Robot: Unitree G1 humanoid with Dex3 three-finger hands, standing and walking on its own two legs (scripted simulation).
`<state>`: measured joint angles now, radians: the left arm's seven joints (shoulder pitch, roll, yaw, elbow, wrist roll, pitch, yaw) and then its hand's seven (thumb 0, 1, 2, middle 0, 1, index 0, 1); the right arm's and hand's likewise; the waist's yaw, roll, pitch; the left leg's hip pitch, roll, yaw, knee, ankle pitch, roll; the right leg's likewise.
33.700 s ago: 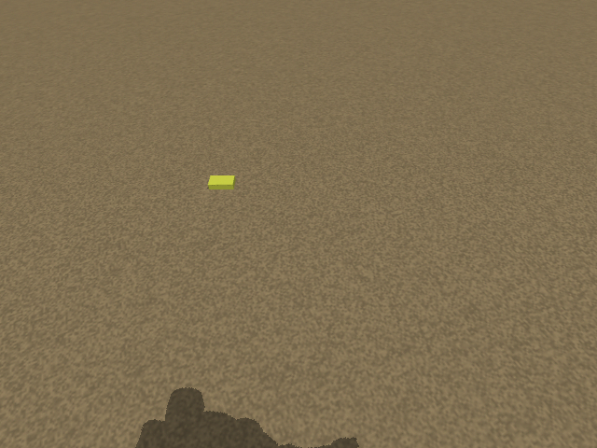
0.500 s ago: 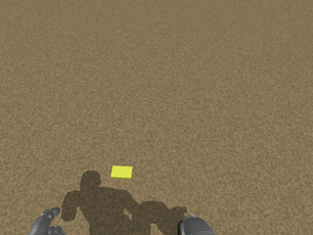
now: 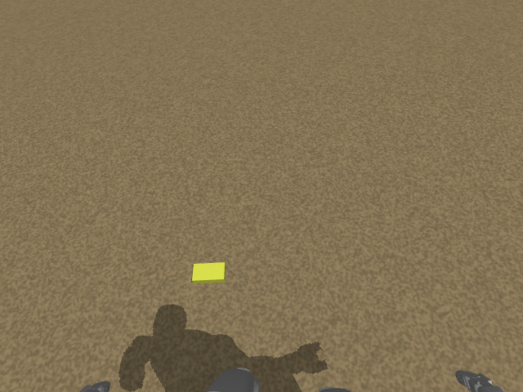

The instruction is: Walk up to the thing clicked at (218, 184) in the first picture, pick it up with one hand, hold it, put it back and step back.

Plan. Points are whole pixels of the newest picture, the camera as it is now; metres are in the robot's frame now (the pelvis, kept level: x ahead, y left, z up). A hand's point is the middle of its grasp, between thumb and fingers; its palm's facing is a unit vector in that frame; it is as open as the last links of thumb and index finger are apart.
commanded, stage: step back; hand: left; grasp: from above
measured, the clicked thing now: (209, 272) +0.60 +0.27 -0.75
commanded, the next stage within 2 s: none
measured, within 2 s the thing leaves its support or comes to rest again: neither
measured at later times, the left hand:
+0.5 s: hand out of the picture -0.07 +0.27 -0.16, palm faces -0.04 -0.92 -0.39, open 7.4 cm
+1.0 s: hand out of the picture -0.22 +0.25 -0.15, palm faces +0.05 -0.91 -0.41, open 7.4 cm
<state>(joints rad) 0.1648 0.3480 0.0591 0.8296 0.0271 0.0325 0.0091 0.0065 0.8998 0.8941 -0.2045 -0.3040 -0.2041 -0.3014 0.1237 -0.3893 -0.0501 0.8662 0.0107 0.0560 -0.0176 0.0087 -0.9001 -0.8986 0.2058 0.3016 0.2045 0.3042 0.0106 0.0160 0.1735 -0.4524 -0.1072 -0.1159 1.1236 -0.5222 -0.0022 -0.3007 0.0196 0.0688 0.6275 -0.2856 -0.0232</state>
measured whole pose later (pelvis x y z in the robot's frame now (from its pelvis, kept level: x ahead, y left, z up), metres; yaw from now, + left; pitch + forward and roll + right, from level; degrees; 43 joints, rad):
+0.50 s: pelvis -0.16 +0.00 +0.00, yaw -2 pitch -2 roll -1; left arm 0.20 0.41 0.08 0.83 0.02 0.07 0.01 0.01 0.90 0.89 -0.20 -0.30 -0.20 -0.30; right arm 0.14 -0.37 -0.05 0.81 -0.03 0.02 -0.01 0.01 -0.90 -0.90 0.21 0.30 0.21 0.30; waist 0.01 -0.03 0.19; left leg -0.37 0.04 0.01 0.60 -0.19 0.01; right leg -0.33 0.06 0.13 0.97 -0.51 0.03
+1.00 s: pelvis -0.34 -0.03 -0.01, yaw +4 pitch -3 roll +1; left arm 0.10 0.40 0.06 0.80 0.01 0.07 0.03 0.00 0.90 0.89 -0.20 -0.30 -0.20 -0.30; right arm 0.20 -0.36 -0.04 0.88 -0.03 0.05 0.00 0.01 -0.90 -0.90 0.21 0.30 0.21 0.30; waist -0.01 -0.03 0.19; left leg -0.29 -0.05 -0.02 0.67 -0.32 0.03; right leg -0.47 0.02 0.07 0.96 -0.50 -0.01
